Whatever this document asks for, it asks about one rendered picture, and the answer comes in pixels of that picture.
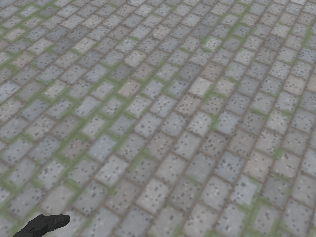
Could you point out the robot left hand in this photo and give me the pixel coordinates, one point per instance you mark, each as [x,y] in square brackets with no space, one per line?
[41,224]

